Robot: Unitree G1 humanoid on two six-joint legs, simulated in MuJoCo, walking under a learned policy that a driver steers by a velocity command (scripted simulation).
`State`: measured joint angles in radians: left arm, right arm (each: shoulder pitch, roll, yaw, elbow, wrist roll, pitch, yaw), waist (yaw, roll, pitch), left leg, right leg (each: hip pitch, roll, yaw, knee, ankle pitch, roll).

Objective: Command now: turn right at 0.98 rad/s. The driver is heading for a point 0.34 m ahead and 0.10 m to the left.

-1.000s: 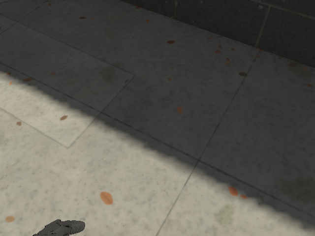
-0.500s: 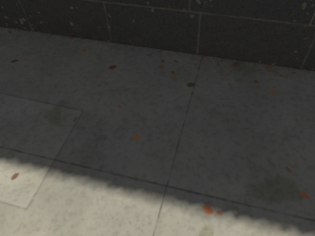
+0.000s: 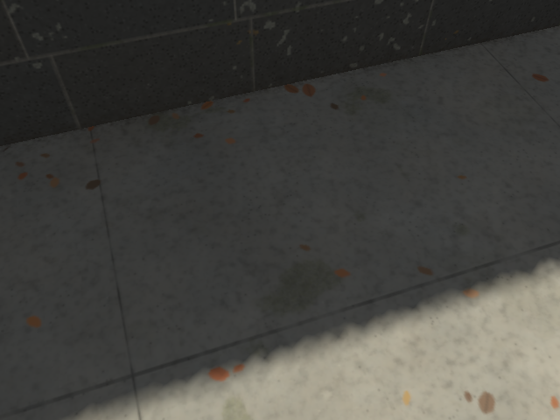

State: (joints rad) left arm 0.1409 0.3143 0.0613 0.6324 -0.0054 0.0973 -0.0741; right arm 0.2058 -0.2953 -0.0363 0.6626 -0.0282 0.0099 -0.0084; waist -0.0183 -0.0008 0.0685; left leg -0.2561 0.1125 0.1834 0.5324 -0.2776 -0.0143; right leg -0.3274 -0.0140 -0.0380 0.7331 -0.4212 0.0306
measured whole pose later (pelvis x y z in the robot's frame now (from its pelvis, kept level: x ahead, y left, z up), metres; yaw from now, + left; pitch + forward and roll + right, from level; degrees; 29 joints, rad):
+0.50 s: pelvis +0.00 -0.01 -0.01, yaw +4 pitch +0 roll -1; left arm 0.15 0.26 0.02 0.71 0.02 0.04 0.02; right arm 0.29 -0.28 -0.05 0.70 0.00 0.05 0.03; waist -0.04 -0.03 0.06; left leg -0.25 -0.01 0.06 0.61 -0.36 0.05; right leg -0.22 -0.01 -0.15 0.60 -0.37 -0.03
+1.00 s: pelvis +0.08 -0.01 +0.00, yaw +30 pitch +3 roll -1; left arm 0.13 0.33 0.02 0.66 0.02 -0.04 0.02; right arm 0.29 -0.34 -0.09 0.66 -0.01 0.02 0.03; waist -0.03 0.00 -0.02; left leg -0.28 -0.17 -0.30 0.69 -0.44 0.07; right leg -0.34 0.05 0.06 0.52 -0.25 0.01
